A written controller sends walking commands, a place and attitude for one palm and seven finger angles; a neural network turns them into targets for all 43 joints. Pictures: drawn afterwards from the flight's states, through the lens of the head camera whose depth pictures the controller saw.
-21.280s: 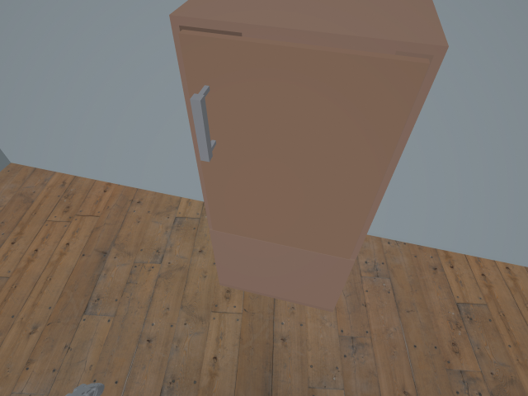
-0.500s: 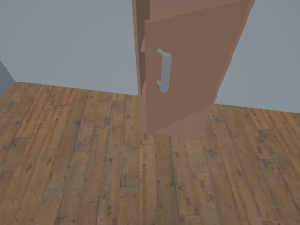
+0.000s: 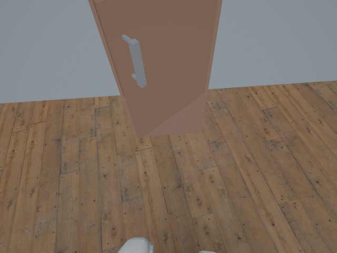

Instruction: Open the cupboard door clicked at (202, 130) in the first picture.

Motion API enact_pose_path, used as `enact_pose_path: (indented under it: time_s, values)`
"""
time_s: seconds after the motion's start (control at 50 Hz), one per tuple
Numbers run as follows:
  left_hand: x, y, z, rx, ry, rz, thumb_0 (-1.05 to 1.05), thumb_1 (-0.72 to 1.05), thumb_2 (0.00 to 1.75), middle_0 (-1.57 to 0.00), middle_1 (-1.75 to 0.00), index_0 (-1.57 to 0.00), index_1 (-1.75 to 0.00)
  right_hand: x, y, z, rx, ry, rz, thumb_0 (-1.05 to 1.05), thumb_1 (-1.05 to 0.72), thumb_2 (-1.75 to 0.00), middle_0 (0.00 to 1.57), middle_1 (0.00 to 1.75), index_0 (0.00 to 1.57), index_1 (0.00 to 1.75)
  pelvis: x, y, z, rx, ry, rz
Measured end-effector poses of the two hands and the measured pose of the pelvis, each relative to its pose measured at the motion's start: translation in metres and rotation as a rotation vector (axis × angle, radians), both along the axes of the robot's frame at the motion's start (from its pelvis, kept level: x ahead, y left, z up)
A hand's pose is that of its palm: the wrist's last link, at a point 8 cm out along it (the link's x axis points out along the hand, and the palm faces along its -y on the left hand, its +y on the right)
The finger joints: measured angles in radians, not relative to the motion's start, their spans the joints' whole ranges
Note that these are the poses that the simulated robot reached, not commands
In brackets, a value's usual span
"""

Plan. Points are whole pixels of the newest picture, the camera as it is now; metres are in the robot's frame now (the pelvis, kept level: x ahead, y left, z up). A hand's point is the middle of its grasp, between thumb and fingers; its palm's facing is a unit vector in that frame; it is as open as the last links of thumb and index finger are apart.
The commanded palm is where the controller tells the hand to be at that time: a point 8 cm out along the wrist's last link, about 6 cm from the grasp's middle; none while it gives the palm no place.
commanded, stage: walk to a spot facing it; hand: left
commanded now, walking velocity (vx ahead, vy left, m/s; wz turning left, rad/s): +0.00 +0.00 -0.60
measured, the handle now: (134, 62) +0.59 +0.15 +0.09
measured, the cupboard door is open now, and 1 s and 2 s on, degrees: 38 38 38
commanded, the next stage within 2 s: none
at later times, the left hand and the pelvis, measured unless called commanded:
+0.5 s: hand (101, 238) +0.16 +0.21 -0.16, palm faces -0.24 -0.94 -0.24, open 7.4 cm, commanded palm none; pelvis +0.01 +0.02 +0.01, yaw -18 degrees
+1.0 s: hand (140, 209) +0.24 +0.12 -0.16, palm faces -0.58 -0.79 -0.19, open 7.4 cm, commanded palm none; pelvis +0.03 +0.02 +0.01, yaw -37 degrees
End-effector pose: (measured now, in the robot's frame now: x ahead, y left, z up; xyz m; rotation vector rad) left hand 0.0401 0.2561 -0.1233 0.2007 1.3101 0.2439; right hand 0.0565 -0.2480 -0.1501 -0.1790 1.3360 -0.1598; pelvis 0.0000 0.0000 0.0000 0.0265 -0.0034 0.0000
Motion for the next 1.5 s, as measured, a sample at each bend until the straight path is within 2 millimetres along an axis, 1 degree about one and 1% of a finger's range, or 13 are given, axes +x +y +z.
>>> enact_pose_path:
  time_s: [0.14,0.26,0.32,0.42,0.5,0.58,0.72,0.88,1.0,1.18,1.26,1.36,1.5]
  values:
    - [0.008,-0.006,0.008,-0.011,0.055,-0.086,0.01,0.91,0.9,-0.2,-0.3,-0.21,-0.3,0.023,-0.006,0.023,-0.01,-0.121,-0.072,0.01,-0.9,-0.89,0.2,0.3,0.2,0.3,0.001,0.002,0.013,0.021,0.026,-0.103]
    - [0.027,0.006,0.001,-0.029,0.063,-0.153,0.01,0.9,0.9,-0.21,-0.3,-0.21,-0.3,0.032,0.004,0.036,-0.038,-0.199,-0.121,0.01,-0.9,-0.89,0.2,0.3,0.2,0.3,0.003,0.016,0.013,0.015,0.041,-0.181]
    - [0.045,0.016,-0.012,-0.044,0.047,-0.184,0.01,0.9,0.9,-0.21,-0.3,-0.21,-0.3,0.026,0.008,0.032,-0.075,-0.233,-0.137,0.01,-0.9,-0.89,0.2,0.3,0.2,0.3,0.008,0.028,0.002,-0.031,0.058,-0.204]
    - [0.088,0.017,-0.01,-0.052,-0.021,-0.25,0.01,0.91,0.9,-0.2,-0.3,-0.2,-0.3,-0.013,0.016,0.033,-0.082,-0.138,-0.152,0.01,-0.9,-0.89,0.2,0.3,0.21,0.3,0.007,0.027,0.005,-0.026,0.036,-0.253]
    - [0.123,0.001,-0.001,-0.051,-0.068,-0.341,0.01,0.91,0.9,-0.2,-0.3,-0.2,-0.3,-0.047,0.013,0.027,-0.065,-0.08,-0.221,0.01,-0.9,-0.89,0.2,0.3,0.21,0.3,0.009,0.021,0.006,-0.044,0.031,-0.311]
    - [0.151,-0.021,-0.004,-0.022,-0.117,-0.446,0.01,0.91,0.9,-0.2,-0.3,-0.2,-0.3,-0.079,-0.002,0.008,-0.05,-0.059,-0.331,0.01,-0.9,-0.89,0.21,0.3,0.21,0.3,0.011,0.008,-0.009,-0.023,0.025,-0.375]
    - [0.163,-0.045,-0.002,-0.014,-0.063,-0.559,0.01,0.91,0.9,-0.2,-0.3,-0.2,-0.3,-0.102,-0.013,0.022,-0.085,-0.055,-0.461,0.01,-0.9,-0.89,0.2,0.3,0.2,0.3,0.012,0.011,0.001,-0.006,0.017,-0.473]
    - [0.195,-0.064,-0.018,-0.09,-0.041,-0.656,0.01,0.91,0.9,-0.2,-0.3,-0.21,-0.3,-0.117,0.013,0.031,-0.137,-0.09,-0.545,0.01,-0.9,-0.89,0.2,0.3,0.2,0.3,0.028,0.024,-0.003,-0.029,0.037,-0.577]
    - [0.222,-0.096,-0.004,-0.123,-0.079,-0.725,0.01,0.91,0.9,-0.2,-0.3,-0.2,-0.3,-0.147,0.04,0.036,-0.086,-0.015,-0.605,0.01,-0.9,-0.89,0.2,0.3,0.21,0.3,0.03,0.015,0.008,-0.04,0.04,-0.649]
    - [0.236,-0.158,0.002,-0.07,-0.134,-0.89,0.01,0.91,0.9,-0.2,-0.3,-0.2,-0.3,-0.197,0.037,0.005,-0.015,0.016,-0.791,0.01,-0.9,-0.89,0.21,0.3,0.21,0.3,0.019,-0.011,-0.005,-0.016,0.031,-0.768]
    - [0.227,-0.164,0.006,-0.045,-0.092,-0.916,0.01,0.91,0.9,-0.2,-0.3,-0.2,-0.3,-0.199,0.026,0.013,-0.028,0.004,-0.844,0.01,-0.9,-0.89,0.2,0.3,0.21,0.3,0.018,-0.015,0.004,-0.002,0.026,-0.819]
    - [0.222,-0.167,0.003,-0.047,-0.027,-0.949,0.01,0.91,0.9,-0.2,-0.3,-0.21,-0.3,-0.185,0.012,0.027,-0.065,-0.062,-0.881,0.01,-0.9,-0.89,0.2,0.3,0.2,0.3,0.024,-0.019,0.01,0.012,0.031,-0.88]
    - [0.241,-0.176,-0.017,-0.085,0.044,-0.984,0.01,0.9,0.9,-0.2,-0.3,-0.21,-0.3,-0.167,0.01,0.033,-0.143,-0.121,-0.902,0.01,-0.9,-0.89,0.2,0.3,0.2,0.3,0.052,-0.027,0.001,-0.015,0.064,-0.959]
